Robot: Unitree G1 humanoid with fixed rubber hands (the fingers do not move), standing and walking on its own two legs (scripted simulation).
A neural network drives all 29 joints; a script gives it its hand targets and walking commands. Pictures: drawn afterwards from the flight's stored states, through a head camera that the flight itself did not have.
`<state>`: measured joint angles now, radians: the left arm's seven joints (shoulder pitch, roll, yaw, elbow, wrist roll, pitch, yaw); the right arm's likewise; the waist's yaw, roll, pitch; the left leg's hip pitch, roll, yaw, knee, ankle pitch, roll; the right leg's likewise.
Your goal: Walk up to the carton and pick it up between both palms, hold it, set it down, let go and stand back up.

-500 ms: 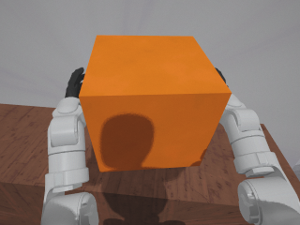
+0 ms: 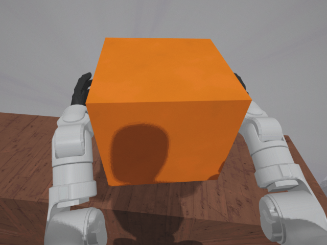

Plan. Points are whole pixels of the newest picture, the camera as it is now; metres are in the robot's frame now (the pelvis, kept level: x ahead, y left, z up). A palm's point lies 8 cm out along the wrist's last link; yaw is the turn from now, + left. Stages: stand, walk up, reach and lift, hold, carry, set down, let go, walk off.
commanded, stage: hold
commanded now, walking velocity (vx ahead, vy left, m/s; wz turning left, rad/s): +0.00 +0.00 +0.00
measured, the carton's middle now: (161, 109) +0.39 +0.00 +0.20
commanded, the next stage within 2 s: set down in 1.98 s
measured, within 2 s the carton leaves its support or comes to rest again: neither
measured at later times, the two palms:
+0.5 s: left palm (81, 108) +0.36 +0.18 +0.23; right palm (237, 105) +0.36 -0.17 +0.23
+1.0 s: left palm (82, 108) +0.36 +0.18 +0.23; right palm (239, 105) +0.36 -0.18 +0.23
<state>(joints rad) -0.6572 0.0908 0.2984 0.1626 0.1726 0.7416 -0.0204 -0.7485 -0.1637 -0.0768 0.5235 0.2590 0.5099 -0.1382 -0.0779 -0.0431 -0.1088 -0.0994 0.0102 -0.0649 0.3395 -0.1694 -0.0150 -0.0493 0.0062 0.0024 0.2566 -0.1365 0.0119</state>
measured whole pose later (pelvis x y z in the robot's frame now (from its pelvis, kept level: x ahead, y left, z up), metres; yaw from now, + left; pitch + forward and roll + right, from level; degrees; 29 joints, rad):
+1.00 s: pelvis +0.00 +0.00 +0.00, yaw +0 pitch -4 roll -1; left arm -0.66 0.08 0.30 0.16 0.18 0.75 -0.02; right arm -0.75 -0.17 -0.08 0.52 0.26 0.52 -0.14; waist -0.08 -0.04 -0.10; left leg -0.09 0.01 -0.06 0.34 -0.17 -0.01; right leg -0.04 0.01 0.01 0.26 -0.14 0.01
